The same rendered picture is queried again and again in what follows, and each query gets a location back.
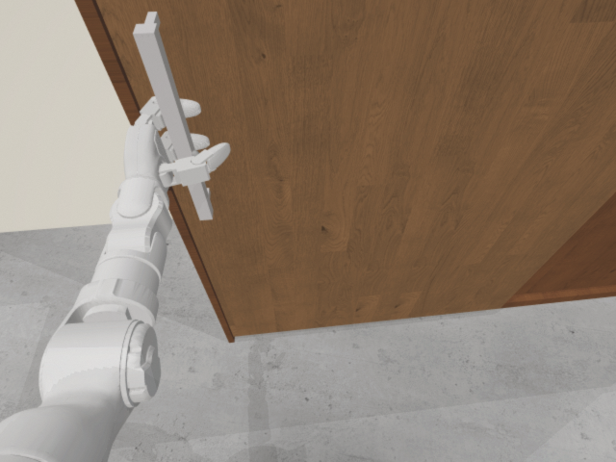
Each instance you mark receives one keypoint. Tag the handle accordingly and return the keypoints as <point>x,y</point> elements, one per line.
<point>154,58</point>

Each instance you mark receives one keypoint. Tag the left robot forearm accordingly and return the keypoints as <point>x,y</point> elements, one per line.
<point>129,271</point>

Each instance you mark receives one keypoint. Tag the wardrobe door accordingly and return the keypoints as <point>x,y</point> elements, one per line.
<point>390,159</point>
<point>587,259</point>

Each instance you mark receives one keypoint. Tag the left robot hand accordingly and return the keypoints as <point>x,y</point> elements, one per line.
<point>145,151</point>

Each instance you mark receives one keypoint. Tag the left robot upper arm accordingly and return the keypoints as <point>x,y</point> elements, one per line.
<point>94,374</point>

